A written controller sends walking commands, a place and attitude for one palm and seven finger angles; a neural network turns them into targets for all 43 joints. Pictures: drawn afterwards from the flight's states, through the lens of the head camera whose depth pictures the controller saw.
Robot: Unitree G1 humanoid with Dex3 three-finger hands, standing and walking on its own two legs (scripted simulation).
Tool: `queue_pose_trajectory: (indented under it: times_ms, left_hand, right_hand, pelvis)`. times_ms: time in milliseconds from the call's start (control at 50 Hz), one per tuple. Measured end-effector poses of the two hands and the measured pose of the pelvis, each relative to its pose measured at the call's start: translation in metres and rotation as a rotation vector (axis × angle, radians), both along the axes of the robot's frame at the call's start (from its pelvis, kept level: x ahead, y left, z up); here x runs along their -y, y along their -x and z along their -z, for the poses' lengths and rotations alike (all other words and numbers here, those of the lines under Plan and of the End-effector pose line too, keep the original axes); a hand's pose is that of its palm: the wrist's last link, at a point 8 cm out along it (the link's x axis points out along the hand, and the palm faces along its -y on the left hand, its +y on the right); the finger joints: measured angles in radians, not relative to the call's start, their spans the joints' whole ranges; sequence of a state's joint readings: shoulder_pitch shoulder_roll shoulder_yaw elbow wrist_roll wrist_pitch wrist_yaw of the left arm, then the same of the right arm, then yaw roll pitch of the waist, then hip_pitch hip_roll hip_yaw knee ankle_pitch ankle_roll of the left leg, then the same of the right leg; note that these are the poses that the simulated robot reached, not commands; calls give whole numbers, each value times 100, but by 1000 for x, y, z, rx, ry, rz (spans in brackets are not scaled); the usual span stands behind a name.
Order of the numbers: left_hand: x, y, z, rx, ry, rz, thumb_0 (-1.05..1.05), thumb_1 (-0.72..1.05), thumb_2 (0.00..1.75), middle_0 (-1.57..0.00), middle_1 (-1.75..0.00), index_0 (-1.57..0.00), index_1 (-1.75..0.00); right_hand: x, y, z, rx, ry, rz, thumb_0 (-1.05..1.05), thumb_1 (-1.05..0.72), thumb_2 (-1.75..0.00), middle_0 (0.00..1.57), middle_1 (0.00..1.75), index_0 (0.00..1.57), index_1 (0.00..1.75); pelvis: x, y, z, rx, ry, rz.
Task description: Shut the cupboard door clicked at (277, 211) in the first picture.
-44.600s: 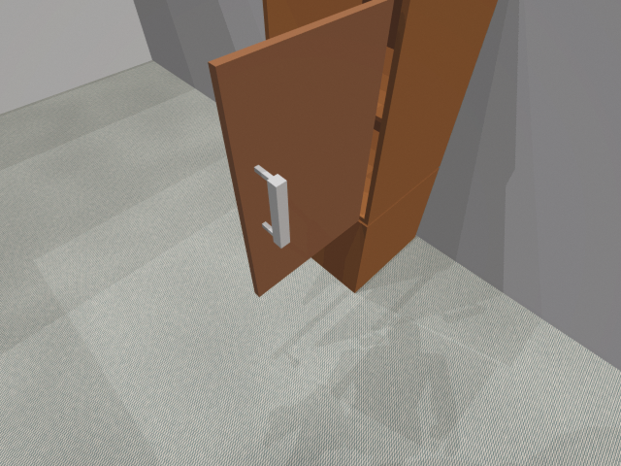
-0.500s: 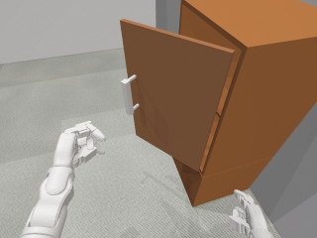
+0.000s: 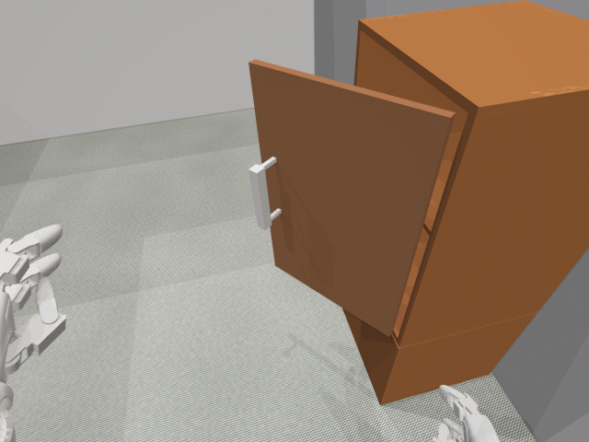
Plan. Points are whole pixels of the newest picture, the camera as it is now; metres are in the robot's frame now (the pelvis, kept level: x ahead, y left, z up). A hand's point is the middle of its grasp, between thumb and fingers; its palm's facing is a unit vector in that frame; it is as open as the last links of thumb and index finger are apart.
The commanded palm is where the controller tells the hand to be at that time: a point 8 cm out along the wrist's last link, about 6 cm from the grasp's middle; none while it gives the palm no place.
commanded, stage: draw the hand back to the body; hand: left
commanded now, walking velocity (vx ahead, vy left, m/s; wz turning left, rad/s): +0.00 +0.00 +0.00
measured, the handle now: (267, 193) +0.63 +0.14 -0.03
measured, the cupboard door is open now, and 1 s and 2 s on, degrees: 38 38 38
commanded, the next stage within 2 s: step back with the hand held close in 0.32 s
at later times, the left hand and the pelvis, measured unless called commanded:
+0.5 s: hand (82, 318) +0.19 +0.24 +0.16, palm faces +0.41 -0.81 -0.42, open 7.4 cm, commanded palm +0.14 +0.28 +0.17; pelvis +0.00 -0.02 +0.00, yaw +0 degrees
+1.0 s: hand (51, 339) +0.17 +0.27 +0.15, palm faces +0.36 -0.80 -0.48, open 7.4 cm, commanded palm +0.11 +0.31 +0.17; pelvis -0.04 +0.01 -0.01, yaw -2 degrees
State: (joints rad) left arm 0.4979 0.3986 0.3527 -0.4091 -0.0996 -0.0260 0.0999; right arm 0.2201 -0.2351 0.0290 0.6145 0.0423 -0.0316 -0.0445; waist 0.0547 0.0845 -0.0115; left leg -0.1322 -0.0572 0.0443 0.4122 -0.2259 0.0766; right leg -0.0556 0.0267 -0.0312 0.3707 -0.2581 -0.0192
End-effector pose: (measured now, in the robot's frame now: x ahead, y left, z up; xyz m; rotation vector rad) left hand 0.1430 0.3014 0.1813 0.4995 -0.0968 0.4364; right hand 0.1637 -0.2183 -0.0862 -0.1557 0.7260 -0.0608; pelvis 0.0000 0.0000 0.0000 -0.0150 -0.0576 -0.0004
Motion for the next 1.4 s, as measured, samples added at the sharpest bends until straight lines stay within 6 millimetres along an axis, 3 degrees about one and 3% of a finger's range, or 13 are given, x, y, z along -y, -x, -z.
queue_pose_trajectory:
  times_ms: [220, 400, 660, 800, 980, 1160, 1400]
  left_hand:
    - [13, 1, 15, 4, 63, 4, 1, 89, 90, -22, -32, -23, -32]
    - [21, -5, 5, 31, 34, 37, 2, 89, 90, -21, -30, -21, -30]
    - [15, -13, 7, 14, -27, 52, 1, 89, 90, -21, -30, -21, -30]
    - [11, -15, 8, 4, -52, 107, 1, 88, 90, -21, -30, -21, -30]
    - [-5, 10, 7, 54, -79, 130, 1, 88, 90, -21, -30, -22, -30]
    - [-23, 44, 12, 124, -91, 86, 1, 88, 90, -21, -30, -21, -30]
    - [-21, 85, 9, 198, -134, 86, 1, 88, 90, -21, -30, -21, -30]
  right_hand:
    - [17, -3, -8, 48, 33, 15, 1, -90, -90, 20, 30, 20, 30]
    - [20, -6, -13, 82, 21, 23, 1, -90, -90, 20, 30, 20, 30]
    - [34, 3, 1, -16, 51, 96, 1, -90, -90, 20, 30, 21, 30]
    - [36, 17, -3, -36, 77, 150, 1, -90, -90, 20, 30, 20, 30]
    - [25, 43, -13, -15, 118, 148, 1, -90, -90, 20, 30, 21, 30]
    - [9, 74, -9, -3, 146, 109, 1, -90, -90, 20, 30, 21, 30]
    - [1, 109, 4, -20, 137, 47, 1, -90, -90, 20, 30, 21, 30]
  pelvis:
    - [8, 5, 1, 4, -4, 0]
    - [14, 4, 0, 5, -5, 10]
    - [9, 3, 4, -69, 2, 18]
    - [1, 12, 6, -83, -3, 30]
    - [-10, 37, 10, -84, 11, 33]
    - [-20, 65, 18, -65, 25, 25]
    - [-15, 102, 26, -59, 40, -9]
